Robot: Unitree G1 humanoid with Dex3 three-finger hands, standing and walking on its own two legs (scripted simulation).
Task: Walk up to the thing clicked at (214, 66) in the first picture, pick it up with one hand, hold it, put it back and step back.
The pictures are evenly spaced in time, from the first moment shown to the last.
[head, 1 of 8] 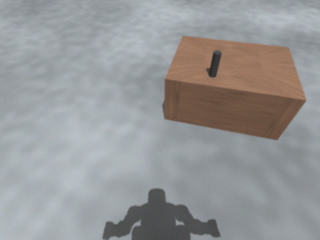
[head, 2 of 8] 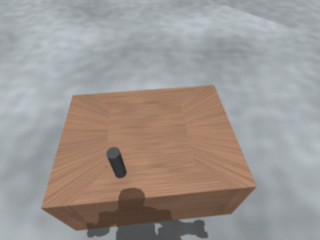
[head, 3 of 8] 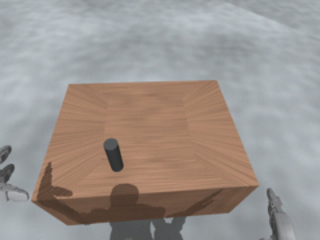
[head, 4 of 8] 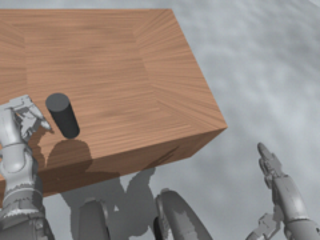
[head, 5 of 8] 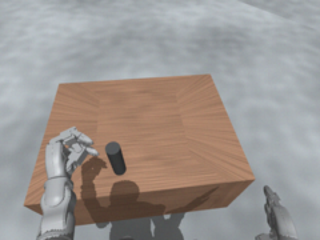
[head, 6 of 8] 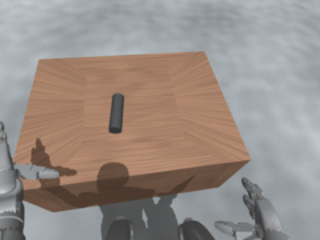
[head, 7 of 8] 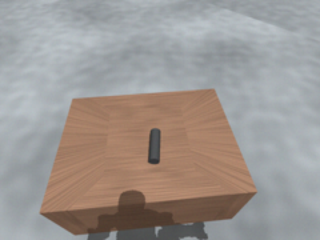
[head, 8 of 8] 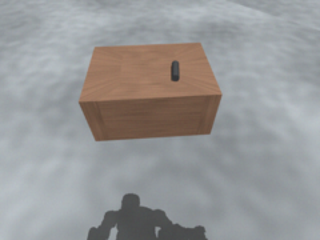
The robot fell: no
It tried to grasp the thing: yes
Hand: left
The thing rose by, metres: 0.00
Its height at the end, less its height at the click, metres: -0.06
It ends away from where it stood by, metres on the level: 0.34
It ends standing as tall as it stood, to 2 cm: no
